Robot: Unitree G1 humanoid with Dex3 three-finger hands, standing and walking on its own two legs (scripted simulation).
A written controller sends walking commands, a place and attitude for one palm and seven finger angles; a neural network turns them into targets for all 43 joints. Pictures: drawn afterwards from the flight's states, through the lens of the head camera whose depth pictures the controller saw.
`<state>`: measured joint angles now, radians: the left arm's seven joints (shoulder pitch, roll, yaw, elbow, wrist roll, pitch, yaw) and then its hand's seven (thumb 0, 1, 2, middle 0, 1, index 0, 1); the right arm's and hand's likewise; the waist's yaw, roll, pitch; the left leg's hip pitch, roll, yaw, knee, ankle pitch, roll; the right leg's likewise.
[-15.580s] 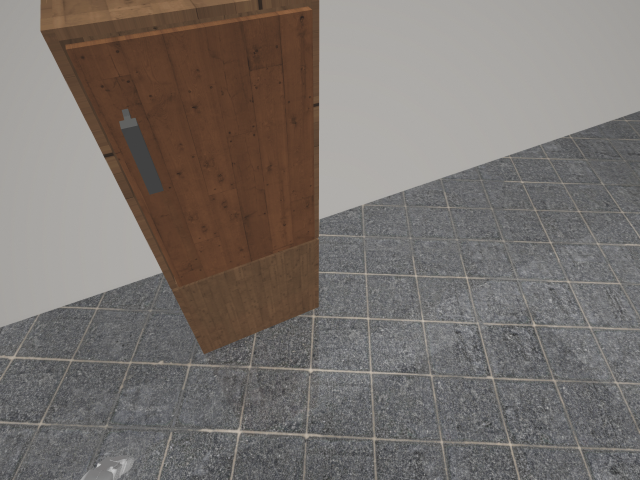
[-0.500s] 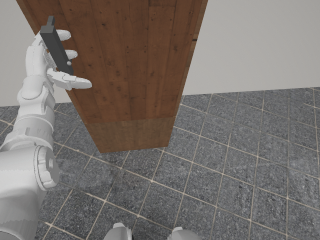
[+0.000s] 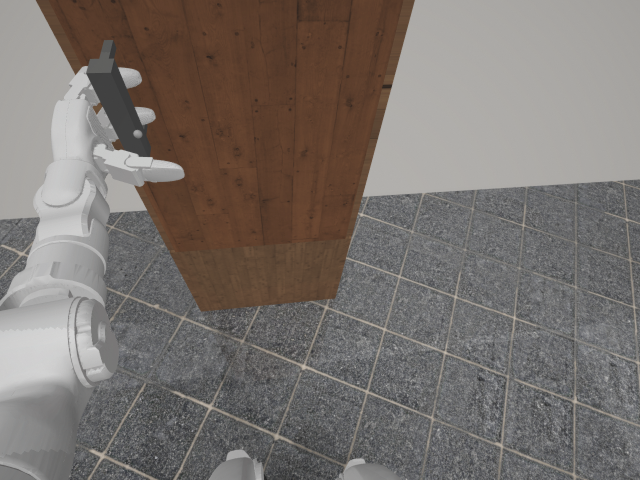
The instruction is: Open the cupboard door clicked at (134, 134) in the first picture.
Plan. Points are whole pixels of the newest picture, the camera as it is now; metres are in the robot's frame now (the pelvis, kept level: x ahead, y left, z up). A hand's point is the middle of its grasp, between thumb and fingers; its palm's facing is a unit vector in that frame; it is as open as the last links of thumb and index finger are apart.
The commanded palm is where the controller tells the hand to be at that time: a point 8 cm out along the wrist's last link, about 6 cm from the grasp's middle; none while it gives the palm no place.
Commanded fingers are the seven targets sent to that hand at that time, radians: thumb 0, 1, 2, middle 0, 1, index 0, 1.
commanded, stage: close the thumb around the handle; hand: left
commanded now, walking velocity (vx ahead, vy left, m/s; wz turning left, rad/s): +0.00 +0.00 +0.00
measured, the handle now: (125, 103) +0.57 +0.20 +0.11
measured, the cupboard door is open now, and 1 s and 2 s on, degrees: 0 4 42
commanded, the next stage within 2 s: pull the door open along its arc in 0.58 s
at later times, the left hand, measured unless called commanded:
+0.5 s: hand (137, 133) +0.52 +0.18 +0.11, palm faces +0.00 -1.00 +0.00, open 6.0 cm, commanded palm +0.50 +0.23 +0.11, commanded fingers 0.00 0.90 0.90 -0.40 -1.35 -0.40 -1.35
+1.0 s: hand (140, 150) +0.49 +0.17 +0.11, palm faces +0.02 -1.00 +0.01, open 6.1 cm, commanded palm +0.43 +0.22 +0.11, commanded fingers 0.00 0.90 0.90 -0.40 -1.35 -0.40 -1.35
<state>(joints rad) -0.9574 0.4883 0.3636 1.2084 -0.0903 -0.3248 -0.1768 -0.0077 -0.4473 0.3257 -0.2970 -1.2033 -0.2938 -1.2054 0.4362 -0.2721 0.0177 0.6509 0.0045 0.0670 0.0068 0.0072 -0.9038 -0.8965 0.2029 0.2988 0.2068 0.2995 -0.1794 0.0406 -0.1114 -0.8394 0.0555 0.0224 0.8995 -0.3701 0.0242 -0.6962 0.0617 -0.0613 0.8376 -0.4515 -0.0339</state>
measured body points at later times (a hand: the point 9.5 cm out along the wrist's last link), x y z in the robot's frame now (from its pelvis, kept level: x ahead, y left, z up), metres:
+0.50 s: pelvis +0.00 +0.01 +0.00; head +0.10 +0.03 +0.43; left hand +0.51 +0.23 +0.12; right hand -0.03 -0.26 -0.11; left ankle +0.03 +0.10 -0.69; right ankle -0.03 -0.10 -0.69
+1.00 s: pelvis +0.00 +0.01 +0.00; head +0.08 +0.02 +0.45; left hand +0.48 +0.23 +0.11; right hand +0.00 -0.25 -0.11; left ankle +0.03 +0.10 -0.69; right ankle -0.03 -0.10 -0.69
